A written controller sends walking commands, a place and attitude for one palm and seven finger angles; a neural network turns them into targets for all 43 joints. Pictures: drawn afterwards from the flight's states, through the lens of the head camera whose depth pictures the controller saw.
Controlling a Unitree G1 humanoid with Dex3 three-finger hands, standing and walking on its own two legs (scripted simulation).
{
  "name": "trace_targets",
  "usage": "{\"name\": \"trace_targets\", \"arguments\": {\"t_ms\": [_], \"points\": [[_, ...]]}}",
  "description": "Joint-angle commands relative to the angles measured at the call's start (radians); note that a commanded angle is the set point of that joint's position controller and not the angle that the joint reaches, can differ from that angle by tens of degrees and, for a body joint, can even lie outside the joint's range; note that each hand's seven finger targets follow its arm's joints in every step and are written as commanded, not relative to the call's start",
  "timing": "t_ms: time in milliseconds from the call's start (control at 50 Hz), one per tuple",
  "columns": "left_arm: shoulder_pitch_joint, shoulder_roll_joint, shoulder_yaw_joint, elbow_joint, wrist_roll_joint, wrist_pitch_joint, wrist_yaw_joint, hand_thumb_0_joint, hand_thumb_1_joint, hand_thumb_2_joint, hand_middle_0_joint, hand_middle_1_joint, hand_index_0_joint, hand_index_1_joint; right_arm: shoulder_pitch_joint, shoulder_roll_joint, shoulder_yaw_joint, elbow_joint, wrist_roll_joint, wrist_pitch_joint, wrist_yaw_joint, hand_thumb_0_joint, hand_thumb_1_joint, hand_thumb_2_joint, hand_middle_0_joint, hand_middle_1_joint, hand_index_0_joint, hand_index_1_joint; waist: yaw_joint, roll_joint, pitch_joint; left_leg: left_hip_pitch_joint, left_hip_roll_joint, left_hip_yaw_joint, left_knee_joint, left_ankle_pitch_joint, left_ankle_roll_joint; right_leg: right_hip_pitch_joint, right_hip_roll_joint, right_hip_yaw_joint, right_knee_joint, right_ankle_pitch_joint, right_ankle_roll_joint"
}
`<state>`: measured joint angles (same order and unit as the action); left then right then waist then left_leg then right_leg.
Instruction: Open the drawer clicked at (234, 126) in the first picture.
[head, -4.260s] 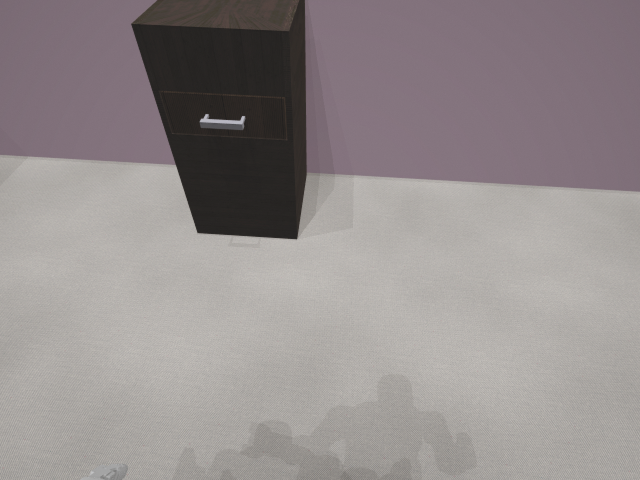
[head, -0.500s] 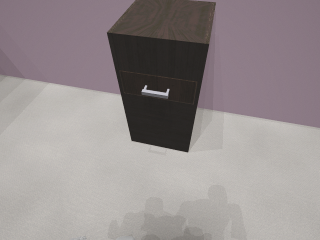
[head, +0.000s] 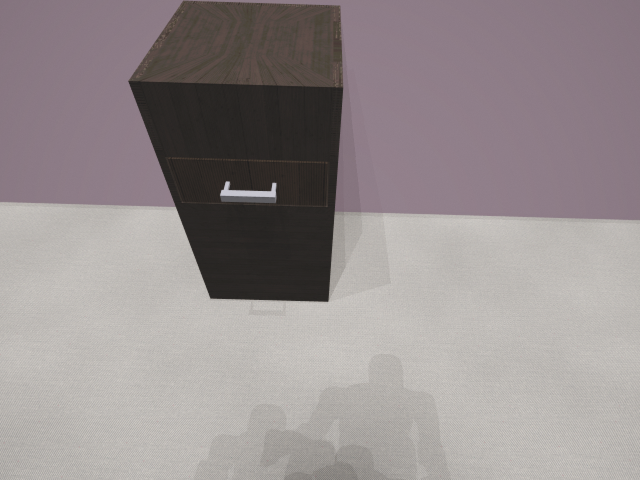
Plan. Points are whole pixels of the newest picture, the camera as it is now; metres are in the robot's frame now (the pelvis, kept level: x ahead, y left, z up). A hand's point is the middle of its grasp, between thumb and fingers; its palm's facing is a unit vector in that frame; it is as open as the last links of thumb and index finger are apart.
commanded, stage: take the last steps up to it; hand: left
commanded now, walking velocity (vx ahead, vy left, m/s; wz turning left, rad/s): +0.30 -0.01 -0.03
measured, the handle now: (249, 191) +0.79 +0.19 -0.20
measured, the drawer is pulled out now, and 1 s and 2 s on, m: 0.00 0.00 0.00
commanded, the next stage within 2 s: come to a stop and stand still in 0.64 s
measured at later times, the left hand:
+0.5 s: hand out of the picture +0.05 +0.18 -0.20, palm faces +0.09 -0.99 -0.14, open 7.3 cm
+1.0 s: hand (226, 350) +0.35 +0.17 -0.17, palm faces +0.03 -0.97 -0.23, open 7.2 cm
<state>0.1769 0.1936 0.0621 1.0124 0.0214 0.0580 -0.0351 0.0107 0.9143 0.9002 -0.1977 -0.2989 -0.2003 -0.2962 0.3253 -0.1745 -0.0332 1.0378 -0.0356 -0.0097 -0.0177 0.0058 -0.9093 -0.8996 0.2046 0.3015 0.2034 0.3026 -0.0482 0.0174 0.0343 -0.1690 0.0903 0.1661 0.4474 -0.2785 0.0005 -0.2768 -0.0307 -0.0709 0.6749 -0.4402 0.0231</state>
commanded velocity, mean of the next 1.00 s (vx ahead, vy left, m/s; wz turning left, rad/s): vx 0.09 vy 0.03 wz -0.02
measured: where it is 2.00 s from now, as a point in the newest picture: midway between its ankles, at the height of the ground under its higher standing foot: outside the picture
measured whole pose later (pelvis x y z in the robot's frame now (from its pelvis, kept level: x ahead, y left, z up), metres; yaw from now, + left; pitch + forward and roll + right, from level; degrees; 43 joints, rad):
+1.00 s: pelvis +0.27 -0.01 -0.01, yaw +0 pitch +0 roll +1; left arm 0.15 0.13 0.03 1.03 0.01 -0.01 0.03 0.00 0.94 0.90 -0.20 -0.30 -0.20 -0.30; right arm 0.28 -0.15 -0.03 1.10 0.00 0.04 -0.02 0.01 -0.91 -0.90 0.20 0.30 0.20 0.30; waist -0.02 0.04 0.06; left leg -0.27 0.03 0.08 0.78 -0.52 -0.03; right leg -0.31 -0.06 -0.13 0.53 -0.22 -0.04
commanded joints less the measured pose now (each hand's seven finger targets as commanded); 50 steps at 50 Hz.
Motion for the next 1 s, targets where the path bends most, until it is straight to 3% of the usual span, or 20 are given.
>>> {"name": "trace_targets", "arguments": {"t_ms": [0, 20, 40, 60, 140, 200, 340, 400, 420, 440, 480, 520, 600, 720, 780, 820, 840, 880, 920, 980], "points": [[0.092, 0.066, 0.009, -0.007, 0.0, -0.069, 0.014, 0.0, 0.9, 0.9, -0.2, -0.3, -0.2, -0.3, 0.041, -0.142, -0.036, 0.003, 0.012, -0.018, -0.005, 0.0, -0.9, -0.9, 0.2, 0.3, 0.2, 0.3, 0.067, 0.05, -0.047, -0.111, 0.144, -0.151, -0.001, -0.039, 0.051, 0.269, -0.016, 0.002, -0.336, 0.179, -0.044], [0.178, 0.143, 0.022, 0.027, 0.005, -0.082, 0.029, 0.0, 0.9, 0.9, -0.2, -0.3, -0.2, -0.3, 0.03, -0.075, -0.02, -0.011, 0.023, -0.024, 0.004, 0.0, -0.9, -0.9, 0.2, 0.3, 0.2, 0.3, 0.105, -0.164, -0.064, -0.338, 0.053, -0.022, 0.214, -0.146, 0.0, 0.467, -0.212, 0.223, -0.425, 0.071, -0.112], [0.266, 0.217, 0.034, 0.05, -0.001, -0.079, 0.037, 0.0, 0.9, 0.9, -0.2, -0.3, -0.2, -0.3, -0.084, -0.073, -0.012, -0.067, 0.014, -0.021, 0.009, 0.0, -0.9, -0.9, 0.2, 0.3, 0.2, 0.3, 0.16, -0.284, 0.007, -0.519, -0.01, -0.018, 0.409, -0.34, -0.026, 0.437, -0.366, 0.447, -0.497, 0.03, -0.205], [0.276, 0.199, 0.031, 0.058, -0.007, -0.085, 0.045, 0.0, 0.9, 0.9, -0.2, -0.3, -0.2, -0.3, -0.128, -0.111, -0.024, -0.073, 0.008, -0.013, 0.011, 0.0, -0.9, -0.9, 0.2, 0.3, 0.2, 0.3, 0.161, -0.244, 0.038, -0.537, 0.021, -0.108, 0.508, -0.282, -0.016, 0.333, -0.371, 0.473, -0.528, -0.07, -0.23], [0.152, 0.085, 0.008, 0.039, 0.003, -0.107, 0.053, 0.0, 0.9, 0.9, -0.2, -0.3, -0.2, -0.3, -0.064, -0.066, -0.035, -0.016, 0.001, -0.008, 0.027, 0.0, -0.9, -0.9, 0.2, 0.3, 0.2, 0.3, 0.057, -0.111, 0.134, -0.5, 0.057, -0.111, 0.577, -0.068, -0.031, 0.189, -0.272, 0.227, -0.521, 0.124, -0.187], [0.193, 0.083, -0.004, 0.059, 0.001, -0.125, 0.052, 0.0, 0.9, 0.9, -0.2, -0.3, -0.2, -0.3, -0.078, -0.046, -0.032, -0.022, 0.007, -0.007, 0.035, 0.0, -0.9, -0.9, 0.2, 0.3, 0.2, 0.3, 0.054, -0.133, 0.109, -0.464, 0.046, -0.081, 0.512, -0.005, -0.041, 0.19, -0.247, 0.15, -0.497, 0.363, -0.179], [0.225, 0.123, 0.002, 0.102, 0.006, -0.126, 0.056, 0.0, 0.9, 0.9, -0.2, -0.3, -0.2, -0.3, -0.165, -0.043, -0.022, -0.064, 0.019, -0.026, 0.051, 0.0, -0.9, -0.9, 0.2, 0.3, 0.2, 0.3, 0.053, -0.158, 0.093, -0.289, 0.007, -0.042, 0.25, 0.028, 0.002, 0.183, -0.237, 0.099, -0.419, 0.474, -0.155], [0.21, 0.105, 0.001, 0.101, -0.004, -0.119, 0.051, 0.0, 0.9, 0.9, -0.2, -0.3, -0.2, -0.3, 0.107, -0.115, -0.04, 0.023, 0.005, -0.043, 0.025, 0.0, -0.9, -0.9, 0.2, 0.3, 0.2, 0.3, -0.068, -0.024, -0.045, 0.132, -0.033, -0.031, 0.074, 0.115, 0.025, 0.07, -0.138, 0.011, -0.031, 0.568, -0.1], [0.256, 0.046, -0.002, 0.084, -0.011, -0.11, 0.043, 0.0, 0.9, 0.9, -0.2, -0.3, -0.2, -0.3, 0.223, -0.231, -0.065, 0.044, -0.007, -0.049, 0.012, 0.0, -0.9, -0.9, 0.2, 0.3, 0.2, 0.3, -0.087, 0.231, -0.141, 0.305, 0.198, -0.354, -0.009, 0.076, 0.095, -0.128, -0.012, -0.059, 0.264, 0.196, -0.052], [0.247, 0.025, -0.006, 0.049, -0.015, -0.112, 0.038, 0.0, 0.9, 0.9, -0.2, -0.3, -0.2, -0.3, 0.27, -0.282, -0.067, 0.046, 0.004, -0.04, 0.004, 0.0, -0.9, -0.9, 0.2, 0.3, 0.2, 0.3, -0.081, 0.313, -0.164, 0.304, 0.352, -0.614, -0.179, 0.014, 0.174, -0.246, 0.059, -0.014, 0.495, -0.154, -0.049], [0.172, 0.023, -0.005, 0.044, -0.008, -0.105, 0.037, 0.0, 0.9, 0.9, -0.2, -0.3, -0.2, -0.3, 0.08, -0.206, -0.056, 0.001, 0.015, -0.034, -0.003, 0.0, -0.9, -0.9, 0.2, 0.3, 0.2, 0.3, -0.038, 0.158, -0.044, 0.083, 0.337, -0.554, -0.261, -0.269, 0.183, -0.319, -0.039, 0.065, 0.634, -0.031, -0.068], [0.157, 0.008, -0.003, 0.053, 0.006, -0.097, 0.025, 0.0, 0.9, 0.9, -0.2, -0.3, -0.2, -0.3, -0.01, -0.107, -0.027, -0.015, 0.012, -0.049, -0.006, 0.0, -0.9, -0.9, 0.2, 0.3, 0.2, 0.3, 0.018, 0.053, 0.065, -0.107, 0.268, -0.395, -0.283, -0.153, 0.149, -0.258, -0.092, 0.068, 0.559, 0.067, -0.055], [0.234, -0.036, -0.007, 0.06, 0.008, -0.068, 0.028, 0.0, 0.9, 0.9, -0.2, -0.3, -0.2, -0.3, -0.055, -0.094, -0.027, -0.025, 0.014, -0.057, -0.005, 0.0, -0.9, -0.9, 0.2, 0.3, 0.2, 0.3, 0.066, 0.073, 0.018, -0.138, 0.197, -0.195, -0.275, 0.046, 0.155, -0.157, -0.088, 0.02, 0.343, 0.109, -0.027], [0.115, -0.026, -0.01, 0.002, 0.008, -0.07, 0.029, 0.0, 0.9, 0.9, -0.2, -0.3, -0.2, -0.3, -0.018, -0.108, -0.035, -0.007, 0.009, -0.037, 0.0, 0.0, -0.9, -0.9, 0.2, 0.3, 0.2, 0.3, 0.041, 0.079, 0.059, -0.125, 0.203, -0.188, -0.247, 0.007, 0.171, -0.09, -0.061, -0.014, 0.06, 0.136, -0.016], [0.179, -0.015, -0.019, 0.029, 0.004, -0.081, 0.043, 0.0, 0.9, 0.9, -0.2, -0.3, -0.2, -0.3, -0.042, -0.084, -0.017, 0.007, 0.015, -0.028, -0.007, 0.0, -0.9, -0.9, 0.2, 0.3, 0.2, 0.3, 0.093, 0.016, 0.018, -0.104, 0.122, -0.098, -0.066, 0.187, 0.094, 0.087, -0.035, -0.024, -0.21, 0.333, -0.002], [0.174, 0.098, -0.017, 0.035, 0.002, -0.098, 0.062, 0.0, 0.9, 0.9, -0.2, -0.3, -0.2, -0.3, 0.017, -0.012, 0.002, 0.021, 0.033, -0.025, -0.001, 0.0, -0.9, -0.9, 0.2, 0.3, 0.2, 0.3, 0.056, -0.181, -0.023, -0.168, 0.003, -0.051, 0.04, -0.051, -0.001, 0.179, -0.239, 0.222, -0.306, 0.69, -0.066], [0.16, 0.136, -0.014, 0.027, -0.005, -0.093, 0.064, 0.0, 0.9, 0.9, -0.2, -0.3, -0.2, -0.3, 0.055, -0.009, 0.0, 0.036, 0.032, -0.011, 0.0, 0.0, -0.9, -0.9, 0.2, 0.3, 0.2, 0.3, 0.039, -0.152, -0.041, -0.102, -0.024, -0.05, 0.074, -0.125, -0.015, 0.136, -0.309, 0.224, -0.309, 0.787, -0.116], [0.127, 0.145, -0.003, 0.026, -0.009, -0.092, 0.075, 0.0, 0.9, 0.9, -0.2, -0.3, -0.2, -0.3, 0.046, -0.036, -0.01, 0.04, 0.031, 0.018, -0.009, 0.0, -0.9, -0.9, 0.2, 0.3, 0.2, 0.3, 0.056, -0.279, -0.091, -0.118, -0.026, -0.069, 0.229, -0.242, -0.027, 0.169, -0.322, 0.239, -0.303, 1.028, -0.178], [0.114, 0.133, 0.005, 0.024, -0.004, -0.078, 0.088, 0.0, 0.9, 0.9, -0.2, -0.3, -0.2, -0.3, 0.025, -0.038, -0.019, 0.033, 0.033, 0.029, -0.015, 0.0, -0.9, -0.9, 0.2, 0.3, 0.2, 0.3, 0.065, -0.193, -0.092, -0.193, -0.036, -0.112, 0.365, -0.273, -0.028, 0.225, -0.346, 0.221, -0.262, 1.179, -0.223], [0.081, 0.156, 0.026, -0.006, 0.005, -0.061, 0.093, 0.0, 0.9, 0.9, -0.2, -0.3, -0.2, -0.3, -0.037, -0.046, -0.03, -0.001, 0.03, 0.05, -0.013, 0.0, -0.9, -0.9, 0.2, 0.3, 0.2, 0.3, 0.087, -0.128, -0.104, -0.262, -0.064, -0.163, 0.534, -0.274, -0.038, 0.235, -0.354, 0.195, -0.264, 1.127, -0.243]]}}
